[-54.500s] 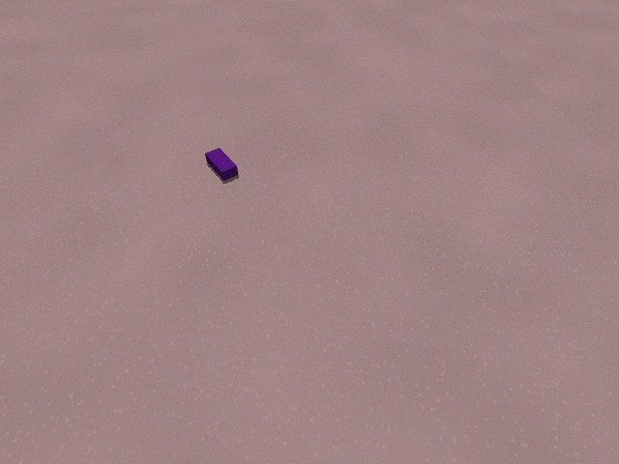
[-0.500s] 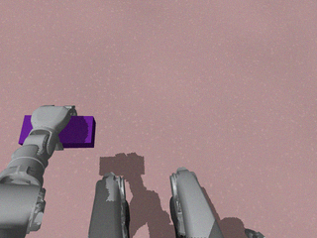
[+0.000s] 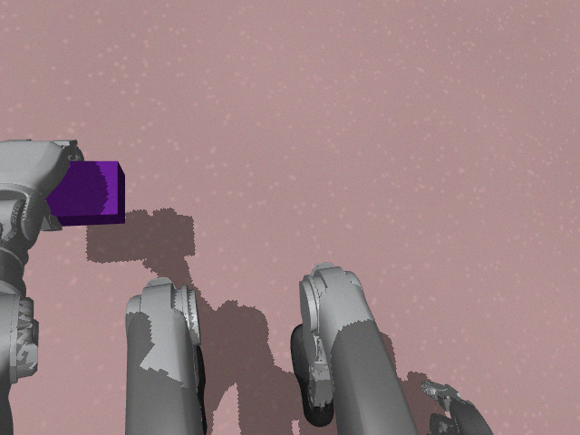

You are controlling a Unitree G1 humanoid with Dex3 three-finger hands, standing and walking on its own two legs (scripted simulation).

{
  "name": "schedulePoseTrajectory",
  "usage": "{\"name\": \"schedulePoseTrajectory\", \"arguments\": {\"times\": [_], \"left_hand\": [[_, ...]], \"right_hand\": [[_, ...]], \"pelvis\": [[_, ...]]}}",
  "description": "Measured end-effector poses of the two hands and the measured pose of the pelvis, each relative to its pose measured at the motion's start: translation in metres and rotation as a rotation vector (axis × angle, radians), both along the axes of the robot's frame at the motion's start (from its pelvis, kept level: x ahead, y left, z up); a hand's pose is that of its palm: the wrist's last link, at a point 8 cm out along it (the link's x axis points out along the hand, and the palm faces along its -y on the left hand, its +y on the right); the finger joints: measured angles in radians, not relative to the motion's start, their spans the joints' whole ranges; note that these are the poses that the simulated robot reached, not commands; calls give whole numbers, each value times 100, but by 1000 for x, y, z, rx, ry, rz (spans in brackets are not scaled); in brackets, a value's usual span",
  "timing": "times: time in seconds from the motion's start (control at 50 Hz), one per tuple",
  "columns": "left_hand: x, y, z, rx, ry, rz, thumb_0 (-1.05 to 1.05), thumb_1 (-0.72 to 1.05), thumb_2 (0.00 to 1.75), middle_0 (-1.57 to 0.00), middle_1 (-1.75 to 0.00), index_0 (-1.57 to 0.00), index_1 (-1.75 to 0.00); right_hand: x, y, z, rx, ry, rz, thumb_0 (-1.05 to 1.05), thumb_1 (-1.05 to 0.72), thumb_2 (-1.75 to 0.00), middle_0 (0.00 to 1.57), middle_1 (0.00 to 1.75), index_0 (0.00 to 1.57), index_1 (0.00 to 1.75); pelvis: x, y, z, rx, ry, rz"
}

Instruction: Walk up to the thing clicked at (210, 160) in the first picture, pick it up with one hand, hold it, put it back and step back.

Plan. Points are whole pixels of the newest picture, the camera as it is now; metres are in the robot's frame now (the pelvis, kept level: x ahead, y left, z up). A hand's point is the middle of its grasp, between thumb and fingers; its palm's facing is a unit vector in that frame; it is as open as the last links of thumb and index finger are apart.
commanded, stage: crouch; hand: left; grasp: from above
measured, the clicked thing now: (52, 194) +0.45 +0.31 -0.20
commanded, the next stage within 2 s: lower in 0.52 s
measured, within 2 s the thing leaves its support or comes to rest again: rests again in 1.64 s
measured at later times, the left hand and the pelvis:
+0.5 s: hand (61, 197) +0.46 +0.31 -0.23, palm faces -0.47 -0.03 -0.88, open 11.0 cm; pelvis -0.01 +0.00 -0.06, yaw -3 degrees
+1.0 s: hand (72, 202) +0.46 +0.32 -0.28, palm faces -0.47 -0.06 -0.88, open 11.0 cm; pelvis +0.00 +0.00 -0.09, yaw -5 degrees
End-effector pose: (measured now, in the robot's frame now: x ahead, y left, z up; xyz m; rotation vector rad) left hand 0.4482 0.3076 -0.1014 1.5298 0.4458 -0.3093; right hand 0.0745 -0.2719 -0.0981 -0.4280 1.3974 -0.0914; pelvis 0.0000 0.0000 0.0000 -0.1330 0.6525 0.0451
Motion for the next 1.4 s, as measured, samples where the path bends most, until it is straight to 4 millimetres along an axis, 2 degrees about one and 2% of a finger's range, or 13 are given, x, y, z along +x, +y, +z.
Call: {"name": "schedulePoseTrajectory", "arguments": {"times": [0.22, 0.38, 0.74, 0.94, 1.4], "left_hand": [[9, 3, -37, -8, 15, -11, 1, -8, 55, -54, -63, -58, -59], [13, 4, -58, -12, 8, -12, 1, -8, 55, -54, -63, -58, -59], [21, 10, -90, -11, 21, -5, 1, -9, 56, -54, -63, -58, -59], [21, 11, -116, -39, 18, -14, 1, -8, 56, -54, -62, -58, -59], [26, 5, -162, -45, 11, 3, 1, -7, 54, -54, -62, -58, -58]], "right_hand": [[-31, -1, -25, -1, 91, -21, 0, -91, -90, 20, 29, 20, 30], [-43, -1, -41, 0, 123, -15, 0, -91, -90, 20, 30, 20, 30], [-34, 0, -64, -6, 129, 27, 0, -92, -90, 20, 30, 20, 30], [-29, -2, -73, -28, 137, 64, 0, -91, -89, 20, 30, 20, 30], [-35, -1, -73, -53, 162, 120, 0, -90, -89, 21, 30, 20, 30]], "pelvis": [[-4, 0, -31, -9, -17, -12], [-6, -2, -51, -15, -35, -22], [-4, -2, -76, -30, -59, -38], [-3, -1, -91, -44, -84, -50], [-1, -1, -106, -70, -118, -73]]}}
